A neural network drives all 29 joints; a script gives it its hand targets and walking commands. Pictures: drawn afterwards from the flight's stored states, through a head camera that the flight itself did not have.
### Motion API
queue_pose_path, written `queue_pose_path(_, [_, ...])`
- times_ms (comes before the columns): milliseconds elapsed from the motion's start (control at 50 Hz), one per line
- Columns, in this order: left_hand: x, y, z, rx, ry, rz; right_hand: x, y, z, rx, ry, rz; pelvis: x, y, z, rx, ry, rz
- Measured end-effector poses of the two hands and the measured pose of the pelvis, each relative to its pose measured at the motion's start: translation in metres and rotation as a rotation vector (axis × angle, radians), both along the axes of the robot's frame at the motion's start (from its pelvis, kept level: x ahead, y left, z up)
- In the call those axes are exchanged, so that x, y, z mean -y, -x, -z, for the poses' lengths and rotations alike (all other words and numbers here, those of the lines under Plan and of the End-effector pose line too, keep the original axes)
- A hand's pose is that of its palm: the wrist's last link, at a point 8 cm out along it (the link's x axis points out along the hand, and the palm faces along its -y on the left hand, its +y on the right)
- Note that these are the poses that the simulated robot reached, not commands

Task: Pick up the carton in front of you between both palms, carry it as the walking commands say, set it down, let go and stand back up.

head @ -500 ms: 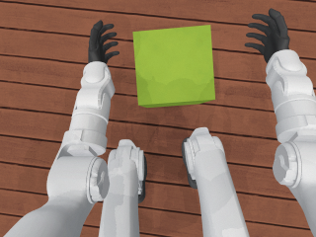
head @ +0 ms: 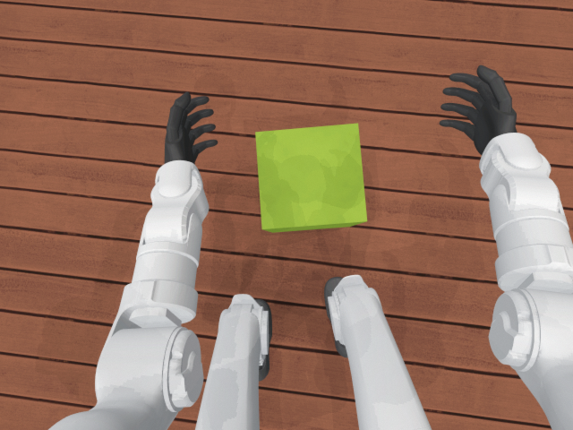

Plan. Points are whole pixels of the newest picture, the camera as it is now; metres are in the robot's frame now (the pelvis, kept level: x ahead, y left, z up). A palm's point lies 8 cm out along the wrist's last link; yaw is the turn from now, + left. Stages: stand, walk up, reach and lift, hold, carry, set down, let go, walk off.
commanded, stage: set down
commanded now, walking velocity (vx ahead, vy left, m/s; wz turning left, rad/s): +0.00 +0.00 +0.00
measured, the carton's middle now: (309, 185) +0.47 -0.06 -0.47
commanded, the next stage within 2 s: let go in 0.06 s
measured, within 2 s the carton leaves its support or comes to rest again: neither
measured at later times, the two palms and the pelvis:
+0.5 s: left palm (97, 226) +0.38 +0.16 +0.02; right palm out of the picture +0.35 -0.28 +0.02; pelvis +0.06 -0.01 +0.12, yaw -2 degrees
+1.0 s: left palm out of the picture +0.27 +0.26 +0.11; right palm out of the picture +0.24 -0.21 +0.11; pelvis +0.10 +0.03 +0.18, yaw -3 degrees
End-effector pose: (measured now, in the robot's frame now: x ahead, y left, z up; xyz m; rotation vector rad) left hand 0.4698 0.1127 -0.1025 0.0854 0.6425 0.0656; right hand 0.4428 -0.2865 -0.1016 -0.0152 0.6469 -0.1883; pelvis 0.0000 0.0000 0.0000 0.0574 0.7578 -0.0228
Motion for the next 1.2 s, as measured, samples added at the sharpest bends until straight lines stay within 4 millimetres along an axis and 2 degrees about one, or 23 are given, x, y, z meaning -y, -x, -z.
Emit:
queue_pose_path(140, [-0.003,0.004,-0.034,-0.013,-0.016,0.01,-0.001,0.002,-0.033,-0.018,0.016,-0.015,0.005,-0.009,-0.035,0.019,0.004,0.001])
queue_pose_path(220, [-0.008,0.017,-0.049,-0.04,-0.056,0.03,-0.001,0.014,-0.047,-0.054,0.051,-0.047,0.008,-0.017,-0.054,0.044,0.007,0.003])
queue_pose_path(360, [-0.029,0.061,-0.081,-0.112,-0.112,0.057,-0.001,0.06,-0.079,-0.129,0.092,-0.086,0.012,-0.04,-0.093,0.139,0.017,0.007])
queue_pose_path(480, [-0.048,0.086,-0.115,-0.126,-0.109,0.069,-0.005,0.09,-0.115,-0.135,0.091,-0.084,0.012,-0.06,-0.119,0.233,0.029,0.012])
queue_pose_path(600, [-0.068,0.114,-0.146,-0.128,-0.096,0.071,-0.022,0.118,-0.148,-0.137,0.088,-0.089,0.007,-0.077,-0.14,0.334,0.043,0.012])
queue_pose_path(800, [-0.115,0.179,-0.192,-0.134,-0.088,0.051,-0.055,0.176,-0.197,-0.151,0.091,-0.098,-0.01,-0.095,-0.171,0.563,0.07,0.005])
queue_pose_path(880, [-0.131,0.196,-0.205,-0.134,-0.091,0.047,-0.065,0.192,-0.206,-0.155,0.091,-0.107,-0.019,-0.097,-0.176,0.654,0.079,0.007])
queue_pose_path(980, [-0.142,0.204,-0.213,-0.137,-0.091,0.056,-0.074,0.199,-0.21,-0.156,0.086,-0.113,-0.027,-0.096,-0.178,0.743,0.087,0.015])
queue_pose_path(1200, [-0.136,0.202,-0.214,-0.152,-0.088,0.068,-0.075,0.201,-0.21,-0.169,0.086,-0.11,-0.028,-0.093,-0.176,0.832,0.093,0.023])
